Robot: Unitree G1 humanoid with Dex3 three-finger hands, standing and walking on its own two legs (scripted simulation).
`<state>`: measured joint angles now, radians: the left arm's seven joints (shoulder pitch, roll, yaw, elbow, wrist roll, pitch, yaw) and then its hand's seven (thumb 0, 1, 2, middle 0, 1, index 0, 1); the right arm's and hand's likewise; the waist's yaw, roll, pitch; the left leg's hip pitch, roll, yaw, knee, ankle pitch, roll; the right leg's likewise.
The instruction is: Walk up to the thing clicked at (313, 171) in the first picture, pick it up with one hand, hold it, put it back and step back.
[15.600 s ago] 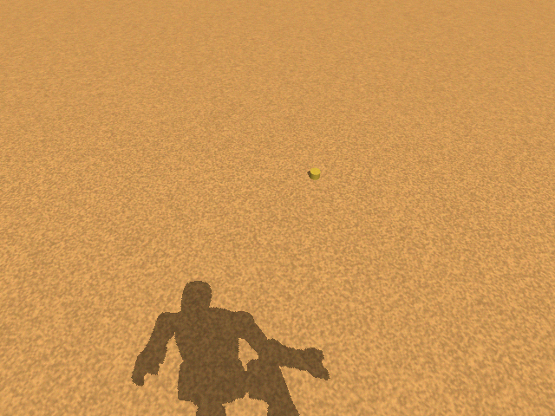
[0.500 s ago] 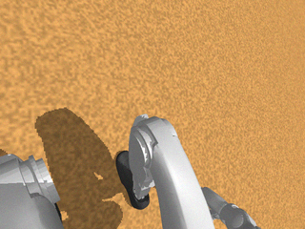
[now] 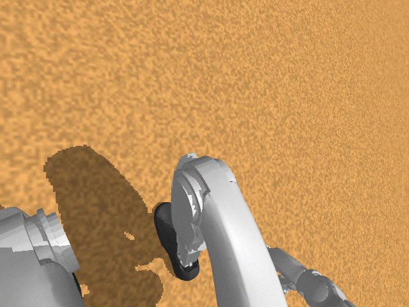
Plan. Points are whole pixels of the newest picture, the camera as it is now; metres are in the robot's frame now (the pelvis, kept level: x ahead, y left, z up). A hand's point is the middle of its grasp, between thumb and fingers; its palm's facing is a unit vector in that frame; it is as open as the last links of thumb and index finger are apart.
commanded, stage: close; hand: left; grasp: from above
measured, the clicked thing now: out of the picture +0.42 +0.38 -0.27
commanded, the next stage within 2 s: settle in 1.28 s
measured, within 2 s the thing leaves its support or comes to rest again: leaves its support in 1.70 s
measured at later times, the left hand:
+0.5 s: hand out of the picture +0.40 +0.36 -0.25, palm faces -0.43 -0.17 -0.89, open 12.6 cm
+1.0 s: hand out of the picture +0.40 +0.37 -0.25, palm faces -0.44 -0.19 -0.88, open 9.6 cm
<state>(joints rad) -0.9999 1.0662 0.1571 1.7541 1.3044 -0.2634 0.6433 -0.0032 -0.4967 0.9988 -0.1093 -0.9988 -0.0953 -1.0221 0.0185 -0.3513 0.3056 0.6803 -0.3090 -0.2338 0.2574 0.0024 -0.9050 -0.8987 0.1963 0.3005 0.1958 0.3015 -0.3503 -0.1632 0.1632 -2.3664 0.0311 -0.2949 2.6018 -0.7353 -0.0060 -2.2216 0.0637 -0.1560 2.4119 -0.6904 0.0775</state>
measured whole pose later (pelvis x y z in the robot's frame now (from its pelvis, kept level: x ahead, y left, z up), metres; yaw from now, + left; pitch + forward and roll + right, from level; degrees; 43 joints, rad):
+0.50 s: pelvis +0.00 +0.00 +0.00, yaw +0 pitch +26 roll -15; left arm -0.99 1.07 0.14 1.75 1.32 -0.29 0.66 0.00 -0.27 0.84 -0.21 -0.97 -0.24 -0.95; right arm 0.02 -0.35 0.32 0.67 -0.31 -0.22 0.24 0.00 -0.90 -0.90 0.20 0.30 0.20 0.30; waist -0.35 -0.17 0.17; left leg -2.36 0.04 -0.29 2.60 -0.73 -0.01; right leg -2.22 0.07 -0.16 2.41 -0.68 0.08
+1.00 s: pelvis +0.00 +0.00 +0.00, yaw +0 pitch +26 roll -15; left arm -0.98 1.09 0.14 1.73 1.28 -0.31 0.61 0.00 0.12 0.65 -0.41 -0.88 -0.50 -0.82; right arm 0.02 -0.34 0.34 0.66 -0.31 -0.20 0.24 0.00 -0.90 -0.89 0.20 0.30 0.20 0.30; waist -0.34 -0.17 0.18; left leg -2.35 0.03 -0.30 2.59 -0.73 -0.01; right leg -2.21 0.07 -0.16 2.40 -0.68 0.08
